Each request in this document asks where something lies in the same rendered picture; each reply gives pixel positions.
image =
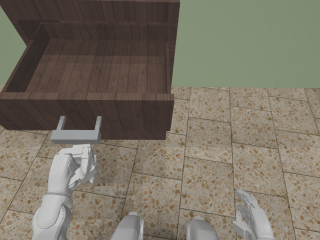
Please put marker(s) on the robot left forearm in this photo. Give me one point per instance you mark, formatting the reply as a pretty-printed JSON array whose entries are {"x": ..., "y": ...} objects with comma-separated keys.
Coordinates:
[{"x": 52, "y": 218}]

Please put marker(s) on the left robot shin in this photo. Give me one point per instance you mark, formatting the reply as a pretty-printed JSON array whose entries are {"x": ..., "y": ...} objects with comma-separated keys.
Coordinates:
[{"x": 133, "y": 213}]

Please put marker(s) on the handle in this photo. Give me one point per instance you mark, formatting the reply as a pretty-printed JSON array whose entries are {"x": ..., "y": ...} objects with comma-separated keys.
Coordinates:
[{"x": 76, "y": 137}]

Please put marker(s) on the drawer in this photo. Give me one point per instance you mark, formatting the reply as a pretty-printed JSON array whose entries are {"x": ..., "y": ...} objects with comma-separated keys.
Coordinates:
[{"x": 120, "y": 72}]

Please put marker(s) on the cabinet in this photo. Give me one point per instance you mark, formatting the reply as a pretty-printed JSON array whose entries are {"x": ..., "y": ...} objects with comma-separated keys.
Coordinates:
[{"x": 26, "y": 16}]

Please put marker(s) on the robot right hand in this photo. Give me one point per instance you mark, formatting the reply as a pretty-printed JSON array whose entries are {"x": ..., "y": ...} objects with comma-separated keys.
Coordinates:
[{"x": 256, "y": 224}]

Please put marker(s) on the robot right thigh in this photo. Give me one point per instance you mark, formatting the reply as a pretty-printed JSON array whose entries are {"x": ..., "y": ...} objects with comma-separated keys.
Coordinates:
[{"x": 200, "y": 230}]

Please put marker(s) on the robot left hand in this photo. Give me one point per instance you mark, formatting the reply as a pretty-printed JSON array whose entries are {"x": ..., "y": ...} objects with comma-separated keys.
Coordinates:
[{"x": 79, "y": 160}]

